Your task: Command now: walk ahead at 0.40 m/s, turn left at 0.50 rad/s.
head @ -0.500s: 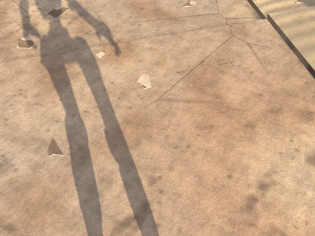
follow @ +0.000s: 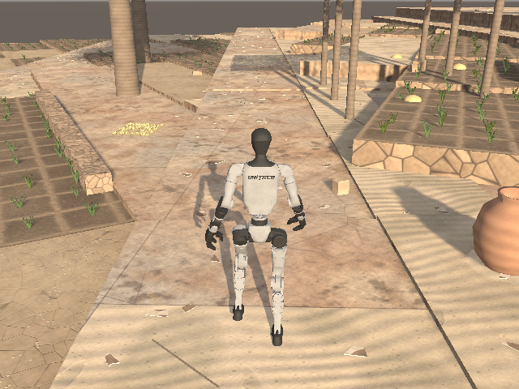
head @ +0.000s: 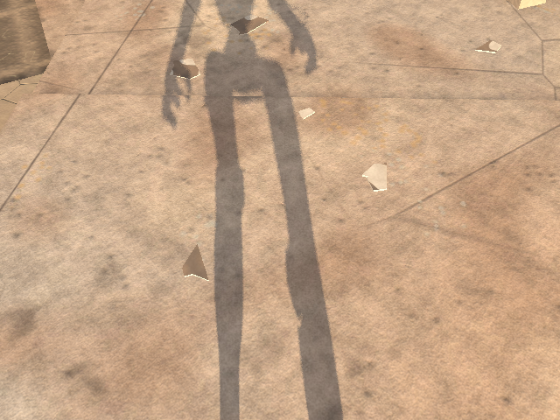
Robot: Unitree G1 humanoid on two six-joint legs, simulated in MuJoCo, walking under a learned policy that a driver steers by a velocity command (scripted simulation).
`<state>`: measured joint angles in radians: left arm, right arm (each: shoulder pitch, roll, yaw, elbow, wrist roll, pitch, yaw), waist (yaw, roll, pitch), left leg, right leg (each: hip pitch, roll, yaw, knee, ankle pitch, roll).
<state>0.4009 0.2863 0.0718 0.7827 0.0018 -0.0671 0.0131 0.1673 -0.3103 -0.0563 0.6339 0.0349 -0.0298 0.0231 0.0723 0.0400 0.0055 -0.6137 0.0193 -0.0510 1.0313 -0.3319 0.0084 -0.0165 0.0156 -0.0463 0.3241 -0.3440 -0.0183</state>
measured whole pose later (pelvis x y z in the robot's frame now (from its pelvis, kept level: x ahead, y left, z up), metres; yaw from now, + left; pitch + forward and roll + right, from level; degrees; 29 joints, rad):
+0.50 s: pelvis +0.26 +0.09 +0.01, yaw +14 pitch +1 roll +1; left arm 0.16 0.32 0.04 0.68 0.01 -0.09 0.01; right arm 0.31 -0.28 -0.04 0.70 0.00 -0.07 0.02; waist -0.04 -0.04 0.03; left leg -0.13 -0.12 -0.05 0.31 -0.18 0.10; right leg -0.72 -0.13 0.06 0.88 -0.02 0.05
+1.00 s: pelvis +0.57 +0.10 +0.01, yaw +0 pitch +2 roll -1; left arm 0.31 0.29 0.05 0.68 -0.01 -0.05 -0.01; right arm 0.17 -0.31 -0.02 0.65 -0.02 -0.10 0.01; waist 0.03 0.03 0.03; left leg -0.64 0.08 -0.09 0.96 -0.25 -0.06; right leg -0.22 0.11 0.09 0.36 -0.17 -0.09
